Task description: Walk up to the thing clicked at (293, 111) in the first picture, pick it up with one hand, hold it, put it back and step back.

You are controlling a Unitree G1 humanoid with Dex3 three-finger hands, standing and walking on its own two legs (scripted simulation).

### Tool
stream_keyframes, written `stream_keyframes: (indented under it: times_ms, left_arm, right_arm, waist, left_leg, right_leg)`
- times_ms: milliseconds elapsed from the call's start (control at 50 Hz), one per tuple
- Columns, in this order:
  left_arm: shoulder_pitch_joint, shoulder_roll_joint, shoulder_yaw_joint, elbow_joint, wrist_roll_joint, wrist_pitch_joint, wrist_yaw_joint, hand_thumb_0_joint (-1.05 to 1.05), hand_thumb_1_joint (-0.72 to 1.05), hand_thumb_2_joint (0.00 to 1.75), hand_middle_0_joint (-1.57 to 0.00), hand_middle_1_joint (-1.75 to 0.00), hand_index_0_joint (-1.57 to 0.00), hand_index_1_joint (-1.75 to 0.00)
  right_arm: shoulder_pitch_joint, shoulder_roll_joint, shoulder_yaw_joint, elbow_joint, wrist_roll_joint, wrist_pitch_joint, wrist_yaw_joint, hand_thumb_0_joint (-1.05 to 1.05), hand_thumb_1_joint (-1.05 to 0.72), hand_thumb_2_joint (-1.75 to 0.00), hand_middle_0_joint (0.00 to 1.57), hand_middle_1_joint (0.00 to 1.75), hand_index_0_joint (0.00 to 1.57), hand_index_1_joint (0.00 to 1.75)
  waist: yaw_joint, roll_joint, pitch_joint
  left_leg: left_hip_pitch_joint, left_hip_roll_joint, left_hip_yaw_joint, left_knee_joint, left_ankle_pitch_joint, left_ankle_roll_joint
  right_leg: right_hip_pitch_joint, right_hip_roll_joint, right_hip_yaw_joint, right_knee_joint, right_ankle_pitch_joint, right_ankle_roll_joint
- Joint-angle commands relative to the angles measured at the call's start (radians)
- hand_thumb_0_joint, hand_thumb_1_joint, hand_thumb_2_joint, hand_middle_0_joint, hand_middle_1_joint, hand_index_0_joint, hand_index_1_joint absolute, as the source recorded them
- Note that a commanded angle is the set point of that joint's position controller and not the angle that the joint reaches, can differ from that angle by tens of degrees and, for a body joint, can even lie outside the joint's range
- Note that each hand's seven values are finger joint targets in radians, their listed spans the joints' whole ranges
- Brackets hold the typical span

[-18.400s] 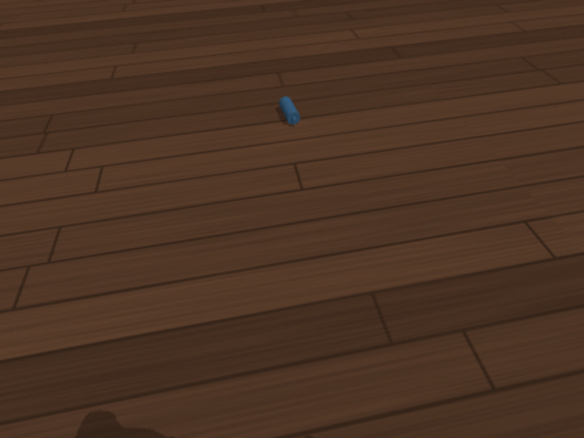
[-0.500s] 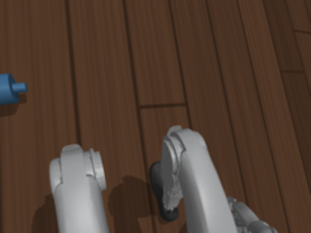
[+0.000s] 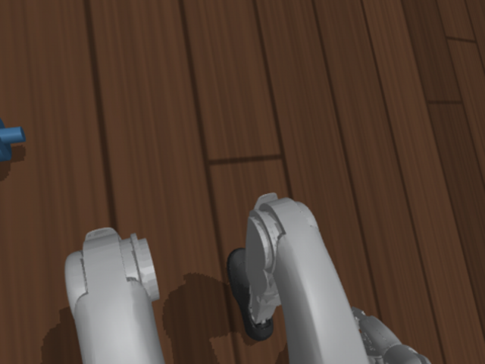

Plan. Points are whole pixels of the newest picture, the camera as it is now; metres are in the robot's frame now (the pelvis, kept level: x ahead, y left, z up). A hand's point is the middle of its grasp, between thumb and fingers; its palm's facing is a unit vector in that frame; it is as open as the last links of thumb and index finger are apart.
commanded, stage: rise first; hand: left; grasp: from above
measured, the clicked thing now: out of the picture +0.47 +0.41 -0.27
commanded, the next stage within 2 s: none
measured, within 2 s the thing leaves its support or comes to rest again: neither
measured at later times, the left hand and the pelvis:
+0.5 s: hand out of the picture +0.41 +0.44 -0.15, palm faces -0.43 -0.13 -0.89, open 14.2 cm; pelvis +0.00 +0.00 +0.00, yaw +0 degrees
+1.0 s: hand out of the picture +0.42 +0.45 -0.15, palm faces -0.44 -0.13 -0.89, open 14.2 cm; pelvis +0.00 +0.00 +0.00, yaw +0 degrees
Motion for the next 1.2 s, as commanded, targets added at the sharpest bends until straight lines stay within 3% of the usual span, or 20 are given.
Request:
stream_keyframes:
  times_ms: [0,20,80,140,220,300,360,420,480,540,600,660,720,820,900,960,1060,1180]
  left_arm:
    - [-0.252,0.366,0.043,-0.175,-0.043,-0.006,0.038,0.0,-0.57,1.03,-0.07,-1.03,-0.06,-1.04]
    - [-0.225,0.36,0.043,-0.154,-0.04,-0.003,0.036,0.0,-0.56,1.02,-0.07,-1.05,-0.07,-1.05]
    - [-0.215,0.331,0.024,-0.132,-0.038,-0.003,0.033,0.0,-0.57,1.03,-0.06,-1.04,-0.06,-1.04]
    - [-0.242,0.367,0.037,-0.156,-0.031,-0.005,0.035,0.0,-0.57,1.03,-0.07,-1.03,-0.06,-1.04]
    - [-0.245,0.348,0.029,-0.15,-0.039,0.0,0.036,0.0,-0.58,1.04,-0.06,-1.04,-0.05,-1.05]
    - [-0.247,0.36,0.037,-0.153,-0.039,0.01,0.034,0.0,-0.58,1.04,-0.06,-1.04,-0.05,-1.05]
    - [-0.244,0.332,0.005,-0.139,-0.035,0.016,0.021,0.0,-0.58,1.04,-0.07,-1.04,-0.06,-1.05]
    - [-0.244,0.367,0.031,-0.172,-0.042,0.018,0.017,0.0,-0.57,1.04,-0.07,-1.03,-0.06,-1.04]
    - [-0.262,0.353,0.01,-0.159,-0.043,0.011,0.01,0.0,-0.58,1.04,-0.07,-1.05,-0.06,-1.05]
    - [-0.259,0.343,0.012,-0.153,-0.049,0.005,0.006,0.0,-0.58,1.04,-0.07,-1.04,-0.06,-1.05]
    - [-0.256,0.363,0.022,-0.156,-0.046,0.003,0.01,0.0,-0.58,1.05,-0.07,-1.03,-0.06,-1.04]
    - [-0.255,0.36,0.012,-0.137,-0.039,0.001,0.006,0.0,-0.58,1.04,-0.07,-1.05,-0.06,-1.06]
    - [-0.269,0.394,0.033,-0.176,-0.035,0.001,0.009,0.0,-0.59,1.06,-0.07,-1.03,-0.06,-1.04]
    - [-0.273,0.363,0.02,-0.176,-0.037,0.013,0.007,0.0,-0.6,1.05,-0.06,-1.04,-0.05,-1.05]
    - [-0.249,0.339,0.0,-0.143,-0.04,0.01,-0.001,0.0,-0.6,1.06,-0.07,-1.03,-0.05,-1.04]
    - [-0.259,0.369,0.015,-0.167,-0.044,0.009,-0.008,0.0,-0.59,1.06,-0.07,-1.02,-0.06,-1.04]
    - [-0.268,0.385,0.038,-0.199,-0.051,0.008,-0.007,0.0,-0.6,1.06,-0.07,-1.03,-0.05,-1.04]
    - [-0.231,0.354,0.019,-0.175,-0.052,0.019,-0.02,0.0,-0.61,1.07,-0.07,-1.01,-0.05,-1.04]
  right_arm:
    - [0.169,-0.313,-0.094,0.002,0.001,0.011,-0.021,0.0,-0.91,-0.9,0.2,0.3,0.2,0.3]
    - [0.168,-0.307,-0.097,0.0,0.001,0.009,-0.021,0.0,-0.91,-0.9,0.2,0.3,0.2,0.3]
    - [0.168,-0.307,-0.094,0.008,-0.001,0.009,-0.019,0.0,-0.9,-0.9,0.2,0.3,0.2,0.3]
    - [0.174,-0.31,-0.093,0.006,-0.002,0.011,-0.02,0.0,-0.9,-0.9,0.2,0.3,0.2,0.3]
    - [0.172,-0.313,-0.092,0.003,0.0,0.011,-0.019,0.0,-0.91,-0.9,0.2,0.3,0.2,0.3]
    - [0.168,-0.315,-0.097,-0.002,0.004,0.011,-0.02,0.0,-0.91,-0.9,0.2,0.3,0.2,0.3]
    - [0.163,-0.31,-0.089,-0.003,0.002,0.011,-0.02,0.0,-0.91,-0.9,0.2,0.3,0.2,0.3]
    - [0.169,-0.312,-0.092,-0.01,0.007,0.012,-0.021,0.0,-0.91,-0.9,0.2,0.3,0.2,0.3]
    - [0.169,-0.31,-0.082,-0.013,0.002,0.013,-0.022,0.0,-0.91,-0.9,0.2,0.3,0.2,0.3]
    - [0.176,-0.314,-0.085,-0.011,0.002,0.011,-0.025,0.0,-0.9,-0.9,0.2,0.3,0.2,0.3]
    - [0.173,-0.319,-0.08,-0.012,0.002,0.011,-0.028,0.0,-0.9,-0.9,0.2,0.3,0.2,0.3]
    - [0.169,-0.322,-0.079,-0.018,0.002,0.012,-0.03,0.0,-0.91,-0.9,0.2,0.3,0.2,0.3]
    - [0.166,-0.322,-0.078,-0.021,0.004,0.016,-0.03,0.0,-0.9,-0.9,0.2,0.3,0.2,0.3]
    - [0.175,-0.324,-0.087,-0.017,0.005,0.015,-0.027,0.0,-0.91,-0.9,0.2,0.3,0.2,0.3]
    - [0.175,-0.323,-0.082,-0.014,0.003,0.016,-0.027,0.0,-0.91,-0.9,0.2,0.3,0.2,0.3]
    - [0.172,-0.316,-0.079,-0.017,0.004,0.015,-0.027,0.0,-0.9,-0.9,0.2,0.3,0.2,0.3]
    - [0.18,-0.323,-0.085,-0.029,0.002,0.016,-0.029,0.0,-0.9,-0.9,0.2,0.3,0.2,0.3]
    - [0.188,-0.311,-0.084,-0.021,0.005,0.017,-0.03,0.0,-0.9,-0.9,0.2,0.3,0.2,0.3]
  waist:
    - [0.004,0.514,-0.685]
    - [0.012,0.513,-0.682]
    - [0.0,0.495,-0.643]
    - [0.003,0.502,-0.681]
    - [-0.009,0.508,-0.673]
    - [0.001,0.53,-0.666]
    - [-0.007,0.536,-0.647]
    - [0.008,0.513,-0.679]
    - [-0.015,0.498,-0.654]
    - [-0.017,0.475,-0.634]
    - [-0.006,0.496,-0.647]
    - [-0.013,0.518,-0.615]
    - [0.002,0.544,-0.66]
    - [-0.015,0.547,-0.655]
    - [-0.018,0.51,-0.623]
    - [-0.004,0.519,-0.647]
    - [-0.008,0.522,-0.666]
    - [-0.004,0.511,-0.667]
  left_leg:
    - [0.616,0.031,0.058,-0.3,0.262,-0.001]
    - [0.613,0.031,0.064,-0.3,0.257,0.0]
    - [0.594,0.031,0.065,-0.3,0.246,0.001]
    - [0.602,0.031,0.067,-0.298,0.262,0.003]
    - [0.633,0.034,0.042,-0.307,0.283,-0.003]
    - [0.634,0.033,0.043,-0.317,0.27,-0.008]
    - [0.619,0.033,0.048,-0.318,0.265,-0.006]
    - [0.613,0.033,0.056,-0.313,0.261,-0.001]
    - [0.579,0.031,0.06,-0.305,0.232,0.003]
    - [0.58,0.029,0.057,-0.301,0.224,0.003]
    - [0.601,0.03,0.05,-0.311,0.231,-0.002]
    - [0.585,0.028,0.043,-0.319,0.204,-0.007]
    - [0.617,0.032,0.043,-0.328,0.22,-0.009]
    - [0.652,0.032,0.022,-0.325,0.269,-0.013]
    - [0.598,0.03,0.039,-0.311,0.243,-0.006]
    - [0.594,0.032,0.053,-0.315,0.232,-0.003]
    - [0.604,0.026,0.054,-0.305,0.244,-0.002]
    - [0.618,0.03,0.058,-0.308,0.268,0.0]
  right_leg:
    - [0.229,0.017,-0.091,-0.174,0.196,-0.086]
    - [0.227,0.019,-0.088,-0.179,0.191,-0.087]
    - [0.218,0.02,-0.096,-0.181,0.184,-0.086]
    - [0.246,0.022,-0.093,-0.186,0.198,-0.085]
    - [0.207,0.019,-0.101,-0.168,0.207,-0.086]
    - [0.198,0.015,-0.099,-0.167,0.197,-0.086]
    - [0.202,0.015,-0.094,-0.175,0.197,-0.087]
    - [0.222,0.018,-0.092,-0.179,0.195,-0.088]
    - [0.233,0.019,-0.092,-0.188,0.182,-0.087]
    - [0.216,0.017,-0.094,-0.191,0.173,-0.087]
    - [0.216,0.016,-0.097,-0.185,0.175,-0.088]
    - [0.195,0.014,-0.098,-0.181,0.156,-0.091]
    - [0.203,0.016,-0.098,-0.172,0.169,-0.089]
    - [0.165,0.011,-0.102,-0.163,0.194,-0.088]
    - [0.183,0.013,-0.099,-0.177,0.182,-0.089]
    - [0.211,0.016,-0.093,-0.184,0.179,-0.088]
    - [0.224,0.015,-0.093,-0.19,0.187,-0.09]
    - [0.223,0.016,-0.093,-0.192,0.199,-0.089]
